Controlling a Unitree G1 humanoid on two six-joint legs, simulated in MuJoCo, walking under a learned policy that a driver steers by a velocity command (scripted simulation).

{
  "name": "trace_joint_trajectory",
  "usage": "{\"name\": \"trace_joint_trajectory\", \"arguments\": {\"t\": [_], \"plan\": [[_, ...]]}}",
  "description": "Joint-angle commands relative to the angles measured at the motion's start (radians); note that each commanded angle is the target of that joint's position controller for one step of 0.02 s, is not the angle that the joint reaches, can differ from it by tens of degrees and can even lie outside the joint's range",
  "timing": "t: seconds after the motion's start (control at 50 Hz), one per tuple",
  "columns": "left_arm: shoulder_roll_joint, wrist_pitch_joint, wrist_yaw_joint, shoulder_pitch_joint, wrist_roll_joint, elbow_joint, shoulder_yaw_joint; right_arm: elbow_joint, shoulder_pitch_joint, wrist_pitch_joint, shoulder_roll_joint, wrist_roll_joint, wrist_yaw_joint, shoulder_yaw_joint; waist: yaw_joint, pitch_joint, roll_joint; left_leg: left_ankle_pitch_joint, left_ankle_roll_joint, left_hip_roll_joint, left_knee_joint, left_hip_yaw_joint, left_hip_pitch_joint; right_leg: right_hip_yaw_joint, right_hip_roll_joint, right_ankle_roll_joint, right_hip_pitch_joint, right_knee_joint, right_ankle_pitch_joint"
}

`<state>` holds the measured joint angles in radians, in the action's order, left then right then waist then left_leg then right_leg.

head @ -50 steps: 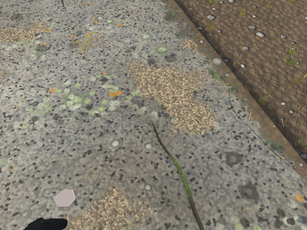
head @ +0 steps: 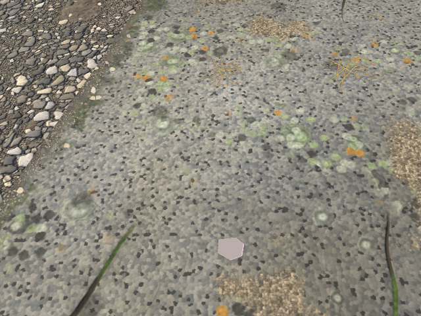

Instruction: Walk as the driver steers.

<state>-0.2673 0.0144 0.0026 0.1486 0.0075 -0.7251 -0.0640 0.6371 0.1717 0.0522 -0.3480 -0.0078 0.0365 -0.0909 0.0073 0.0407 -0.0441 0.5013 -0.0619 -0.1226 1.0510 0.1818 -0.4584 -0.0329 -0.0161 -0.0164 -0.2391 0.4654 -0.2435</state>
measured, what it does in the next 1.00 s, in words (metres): steps on the spot: left foot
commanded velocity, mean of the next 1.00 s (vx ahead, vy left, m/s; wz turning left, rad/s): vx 0.03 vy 0.00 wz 0.06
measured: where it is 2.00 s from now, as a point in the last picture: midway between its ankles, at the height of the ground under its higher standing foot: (234, 290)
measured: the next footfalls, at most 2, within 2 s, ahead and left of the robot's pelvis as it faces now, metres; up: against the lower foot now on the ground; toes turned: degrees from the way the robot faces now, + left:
left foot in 0.20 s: +0.02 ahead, +0.15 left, +0.00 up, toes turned -3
left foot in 1.54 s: +0.44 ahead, +0.12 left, +0.00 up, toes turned +1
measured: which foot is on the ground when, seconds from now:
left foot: up 0.00-0.18, down 0.20-1.00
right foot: down 0.00-1.00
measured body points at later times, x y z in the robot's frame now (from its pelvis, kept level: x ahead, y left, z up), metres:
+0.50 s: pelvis +0.00 +0.04 +0.00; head +0.00 +0.05 +0.45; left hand +0.10 +0.31 -0.13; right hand +0.14 -0.21 -0.11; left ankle -0.02 +0.15 -0.74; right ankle +0.00 -0.12 -0.74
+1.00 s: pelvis +0.02 +0.03 -0.01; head +0.02 +0.02 +0.44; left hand +0.07 +0.30 -0.14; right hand +0.07 -0.24 -0.14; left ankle -0.02 +0.15 -0.74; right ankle +0.00 -0.09 -0.72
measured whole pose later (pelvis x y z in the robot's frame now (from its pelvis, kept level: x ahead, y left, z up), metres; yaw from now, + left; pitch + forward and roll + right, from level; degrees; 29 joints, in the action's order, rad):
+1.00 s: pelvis +0.02 +0.03 -0.01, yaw +0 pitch -1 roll +1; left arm -0.26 0.04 0.02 0.26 -0.03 -0.99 -0.04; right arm 0.92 0.30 -0.02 -0.25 -0.02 0.02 -0.04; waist 0.00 0.00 0.00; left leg 0.34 0.03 -0.03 0.50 0.05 -0.15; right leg 0.01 0.02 -0.03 -0.28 0.71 -0.46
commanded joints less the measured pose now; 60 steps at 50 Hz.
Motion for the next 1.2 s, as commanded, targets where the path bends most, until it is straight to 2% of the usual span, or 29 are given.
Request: {"name": "trace_joint_trajectory", "arguments": {"t": [0.02, 0.08, 0.12, 0.16, 0.18, 0.2, 0.22, 0.24, 0.26, 0.32, 0.42, 0.58, 0.82, 0.84, 0.86, 0.88, 0.92, 0.94, 0.96, 1.0, 1.02, 1.04, 1.06, 1.08, 1.1, 1.12, 1.14, 1.16, 1.2], "plan": [[-0.111, 0.01, 0.01, -0.073, -0.005, 0.067, -0.016, -0.042, 0.028, -0.004, -0.05, -0.004, 0.002, -0.019, -0.026, -0.069, 0.181, -0.039, -0.042, 0.049, 0.017, -0.013, -0.04, -0.186, 0.223, -0.196, 0.107, -0.123, 0.41], [-0.13, -0.004, 0.01, -0.053, -0.004, 0.054, -0.019, -0.053, -0.018, -0.011, 0.003, 0.003, -0.004, 0.009, 0.006, -0.1, 0.229, -0.037, -0.049, 0.11, -0.262, -0.106, 0.08, -0.147, 0.204, -0.19, 0.136, -0.104, 0.43], [-0.161, -0.014, 0.008, -0.015, -0.009, 0.04, -0.026, -0.045, -0.02, -0.014, -0.014, -0.005, -0.007, 0.008, 0.028, -0.106, 0.244, -0.082, -0.043, 0.108, -0.408, -0.144, 0.15, -0.168, 0.218, -0.198, 0.138, -0.091, 0.439], [-0.154, -0.017, 0.006, -0.016, -0.023, 0.03, -0.017, -0.009, 0.041, -0.018, -0.018, -0.003, -0.01, 0.005, -0.009, -0.098, 0.219, -0.293, -0.011, 0.098, -0.667, -0.169, 0.275, -0.161, 0.205, -0.171, 0.102, -0.065, 0.422], [-0.138, -0.009, 0.004, 0.023, -0.025, 0.014, -0.01, -0.006, 0.043, -0.02, -0.038, 0.006, -0.01, 0.004, -0.006, -0.097, 0.188, -0.401, 0.017, 0.117, -0.747, -0.132, 0.358, -0.158, 0.193, -0.126, 0.059, -0.066, 0.373], [-0.119, 0.007, -0.003, 0.045, -0.005, 0.011, 0.0, -0.015, 0.051, -0.02, -0.088, 0.015, -0.003, -0.002, 0.01, -0.131, 0.1, -0.594, 0.051, 0.208, -0.709, -0.035, 0.464, -0.123, 0.163, -0.06, -0.007, -0.035, 0.275], [-0.08, 0.022, -0.01, 0.077, 0.014, 0.013, 0.011, -0.005, 0.022, -0.017, -0.132, 0.024, -0.001, -0.011, 0.068, -0.139, -0.079, -0.6, 0.117, 0.255, -0.633, 0.008, 0.417, -0.025, 0.073, 0.005, -0.013, -0.035, 0.086], [-0.091, 0.024, -0.009, 0.029, 0.023, 0.006, 0.015, -0.012, -0.002, -0.021, -0.053, 0.025, -0.012, 0.006, 0.029, -0.137, -0.069, -0.466, 0.147, 0.244, -0.641, 0.003, 0.338, -0.002, 0.063, 0.047, 0.052, -0.033, 0.037], [-0.106, 0.022, -0.009, -0.009, 0.019, 0.004, 0.011, -0.007, -0.006, -0.027, -0.02, 0.03, -0.019, 0.016, 0.013, -0.102, -0.043, -0.388, 0.134, 0.219, -0.652, -0.007, 0.313, 0.002, 0.056, 0.062, 0.047, -0.026, 0.055], [-0.105, 0.006, 0.002, -0.004, 0.007, -0.011, 0.011, 0.014, 0.009, -0.045, -0.028, 0.028, -0.019, 0.02, 0.01, -0.042, -0.05, -0.384, 0.106, 0.199, -0.658, -0.015, 0.264, -0.001, 0.06, 0.055, 0.034, -0.017, 0.099], [-0.101, -0.001, 0.014, 0.021, 0.004, -0.056, 0.011, 0.037, 0.02, -0.055, -0.013, 0.024, -0.015, 0.029, 0.01, -0.021, -0.018, -0.371, 0.106, 0.189, -0.661, -0.017, 0.243, -0.001, 0.063, 0.067, 0.046, -0.024, 0.103], [-0.112, -0.004, 0.029, 0.045, 0.0, -0.126, 0.007, 0.089, 0.027, -0.064, -0.002, 0.02, -0.017, 0.034, 0.01, -0.033, 0.023, -0.419, 0.109, 0.173, -0.657, -0.033, 0.261, -0.004, 0.07, 0.08, 0.067, -0.033, 0.136], [-0.111, -0.012, 0.044, 0.075, -0.004, -0.22, 0.008, 0.201, 0.052, -0.065, 0.002, 0.013, -0.015, 0.037, 0.01, -0.027, 0.03, -0.45, 0.102, 0.148, -0.658, -0.068, 0.268, 0.002, 0.066, 0.075, 0.078, -0.041, 0.152], [-0.1, -0.014, 0.045, 0.091, -0.005, -0.233, 0.01, 0.217, 0.067, -0.063, 0.002, 0.012, -0.012, 0.037, 0.01, -0.046, 0.02, -0.342, 0.106, 0.141, -0.672, -0.071, 0.275, 0.023, 0.049, 0.073, 0.082, -0.031, 0.071], [-0.095, -0.015, 0.047, 0.09, -0.01, -0.24, 0.011, 0.225, 0.074, -0.059, -0.014, 0.006, -0.009, 0.032, 0.002, -0.032, 0.002, -0.147, 0.124, 0.14, -0.691, -0.058, 0.267, 0.057, 0.019, 0.067, 0.05, 0.009, -0.053], [-0.09, -0.013, 0.047, 0.075, -0.016, -0.235, 0.011, 0.23, 0.086, -0.055, -0.042, 0.001, -0.007, 0.022, -0.013, 0.0, -0.034, 0.08, 0.155, 0.166, -0.731, -0.007, 0.246, 0.088, -0.007, 0.058, -0.011, 0.074, -0.165], [-0.073, 0.01, 0.04, 0.019, -0.023, -0.2, 0.017, 0.24, 0.132, -0.063, -0.091, -0.005, -0.008, 0.009, -0.045, 0.084, -0.138, 0.347, 0.249, 0.312, -0.858, 0.214, 0.217, 0.091, -0.007, 0.033, -0.161, 0.232, -0.225], [-0.071, 0.027, 0.033, 0.003, -0.031, -0.187, 0.018, 0.243, 0.139, -0.074, -0.099, -0.008, -0.007, 0.005, -0.048, 0.122, -0.16, 0.35, 0.289, 0.372, -0.897, 0.304, 0.19, 0.048, 0.026, 0.008, -0.2, 0.296, -0.229], [-0.077, 0.044, 0.023, 0.006, -0.039, -0.183, 0.015, 0.242, 0.129, -0.086, -0.088, -0.008, -0.007, 0.007, -0.039, 0.138, -0.162, 0.296, 0.307, 0.402, -0.904, 0.334, 0.208, 0.02, 0.052, -0.017, -0.245, 0.333, -0.257], [-0.077, 0.073, 0.001, 0.043, -0.046, -0.192, 0.015, 0.227, 0.077, -0.097, -0.072, -0.021, -0.009, 0.01, -0.001, 0.121, -0.126, 0.164, 0.283, 0.392, -0.871, 0.268, 0.238, 0.014, 0.079, -0.062, -0.204, 0.213, -0.263], [-0.074, 0.083, -0.007, 0.113, -0.043, -0.226, 0.012, 0.214, 0.021, -0.094, -0.073, -0.031, -0.011, 0.01, 0.044, 0.09, -0.096, 0.081, 0.247, 0.34, -0.835, 0.173, 0.172, 0.052, 0.057, -0.071, -0.04, 0.075, -0.145], [-0.076, 0.085, -0.01, 0.212, -0.034, -0.28, 0.002, 0.206, -0.007, -0.09, -0.062, -0.028, -0.012, 0.014, 0.085, 0.047, -0.064, 0.004, 0.212, 0.272, -0.761, 0.081, 0.093, 0.089, 0.01, -0.056, 0.153, -0.007, 0.002], [-0.092, 0.083, -0.012, 0.308, -0.022, -0.319, -0.007, 0.196, -0.02, -0.093, -0.016, -0.016, -0.015, 0.027, 0.113, 0.005, 0.023, -0.09, 0.17, 0.199, -0.592, -0.019, 0.01, 0.001, 0.05, -0.05, 0.296, -0.039, 0.006], [-0.186, 0.083, -0.009, 0.414, -0.021, -0.327, -0.027, 0.166, -0.033, -0.103, 0.052, -0.003, -0.015, 0.047, 0.134, -0.037, 0.289, -0.073, 0.09, 0.078, -0.254, -0.174, -0.143, -0.37, 0.269, -0.134, 0.403, -0.218, -0.181], [-0.219, 0.094, -0.022, 0.42, -0.01, -0.325, -0.025, 0.145, -0.03, -0.12, 0.013, -0.022, -0.012, 0.033, 0.117, -0.011, 0.34, 0.083, 0.084, 0.052, -0.042, -0.118, -0.27, -0.678, 0.408, -0.248, 0.384, -0.32, -0.293], [-0.161, 0.103, -0.021, 0.324, -0.013, -0.297, -0.006, 0.16, 0.001, -0.134, -0.018, -0.04, -0.018, 0.026, 0.067, 0.067, 0.215, 0.017, 0.103, 0.125, 0.067, -0.062, -0.338, -0.625, 0.408, -0.252, 0.344, -0.319, -0.329], [-0.12, 0.107, -0.02, 0.271, -0.016, -0.274, 0.004, 0.177, 0.017, -0.145, -0.023, -0.043, -0.027, 0.025, 0.048, 0.096, 0.171, -0.092, 0.121, 0.165, 0.082, -0.072, -0.359, -0.505, 0.355, -0.214, 0.331, -0.318, -0.289], [-0.121, 0.107, -0.023, 0.244, -0.015, -0.263, 0.006, 0.186, 0.012, -0.153, -0.023, -0.033, -0.03, 0.021, 0.038, 0.091, 0.143, -0.176, 0.129, 0.191, 0.06, -0.093, -0.369, -0.418, 0.319, -0.181, 0.338, -0.322, -0.198], [-0.077, 0.097, -0.023, 0.265, -0.009, -0.265, 0.024, 0.18, -0.028, -0.154, -0.021, -0.014, -0.042, 0.014, 0.043, 0.064, 0.14, -0.286, 0.121, 0.224, -0.002, -0.125, -0.332, -0.265, 0.262, -0.142, 0.339, -0.323, 0.068]]}}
